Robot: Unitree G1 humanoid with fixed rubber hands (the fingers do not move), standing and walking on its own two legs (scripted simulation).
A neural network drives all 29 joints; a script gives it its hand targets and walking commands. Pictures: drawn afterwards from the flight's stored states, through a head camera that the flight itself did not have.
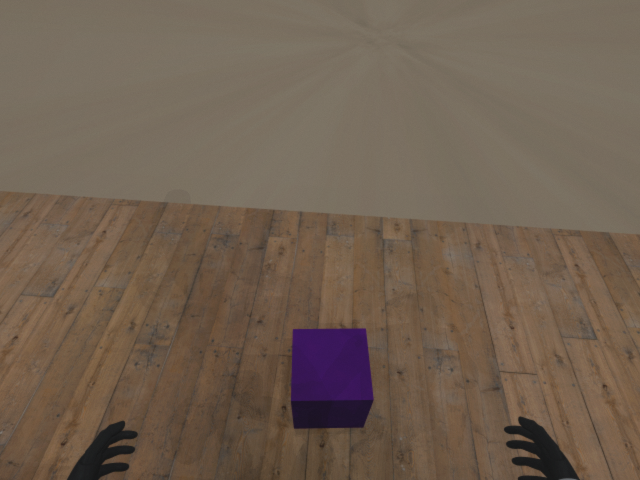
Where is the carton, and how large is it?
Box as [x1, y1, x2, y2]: [291, 328, 373, 428]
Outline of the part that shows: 365,328 293,329 291,405 294,428 363,426 373,399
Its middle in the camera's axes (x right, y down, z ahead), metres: +0.03 +0.41 +1.13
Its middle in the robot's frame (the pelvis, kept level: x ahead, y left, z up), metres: +0.48 -0.03 -0.65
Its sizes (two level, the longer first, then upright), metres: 0.210 0.200 0.250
